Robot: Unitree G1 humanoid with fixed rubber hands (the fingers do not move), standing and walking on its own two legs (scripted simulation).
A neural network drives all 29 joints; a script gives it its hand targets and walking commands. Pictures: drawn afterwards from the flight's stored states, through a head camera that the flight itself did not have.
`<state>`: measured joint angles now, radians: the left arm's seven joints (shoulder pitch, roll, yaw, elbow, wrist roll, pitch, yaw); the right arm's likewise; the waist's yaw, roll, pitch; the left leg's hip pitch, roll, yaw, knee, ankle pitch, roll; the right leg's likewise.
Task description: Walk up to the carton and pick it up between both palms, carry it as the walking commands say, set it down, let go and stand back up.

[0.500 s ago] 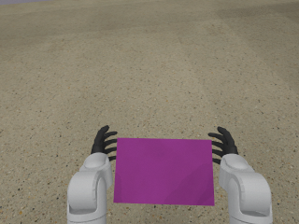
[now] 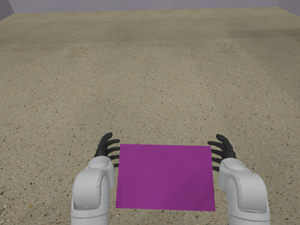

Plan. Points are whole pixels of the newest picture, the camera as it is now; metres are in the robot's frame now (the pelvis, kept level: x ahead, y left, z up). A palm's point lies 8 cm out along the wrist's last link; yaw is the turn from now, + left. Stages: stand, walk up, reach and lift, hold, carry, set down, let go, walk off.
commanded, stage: carry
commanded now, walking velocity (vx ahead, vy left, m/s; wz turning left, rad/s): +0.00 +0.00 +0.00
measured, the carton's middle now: (162, 174) +0.28 +0.01 -0.01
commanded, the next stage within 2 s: hold in 1.30 s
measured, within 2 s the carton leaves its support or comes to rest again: neither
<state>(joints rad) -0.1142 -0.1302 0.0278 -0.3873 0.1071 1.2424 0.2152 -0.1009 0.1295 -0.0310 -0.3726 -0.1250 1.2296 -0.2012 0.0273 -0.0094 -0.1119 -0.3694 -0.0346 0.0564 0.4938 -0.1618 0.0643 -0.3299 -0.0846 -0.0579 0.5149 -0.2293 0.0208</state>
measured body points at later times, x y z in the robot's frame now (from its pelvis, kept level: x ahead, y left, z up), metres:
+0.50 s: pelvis -0.01 -0.03 +0.00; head -0.03 -0.03 +0.45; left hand +0.27 +0.12 +0.06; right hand +0.27 -0.18 +0.05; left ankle +0.06 +0.08 -0.73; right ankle +0.03 -0.16 -0.73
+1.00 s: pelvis +0.01 -0.04 +0.00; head +0.00 -0.04 +0.45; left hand +0.30 +0.11 +0.03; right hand +0.30 -0.19 +0.02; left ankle +0.06 +0.08 -0.73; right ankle +0.03 -0.16 -0.73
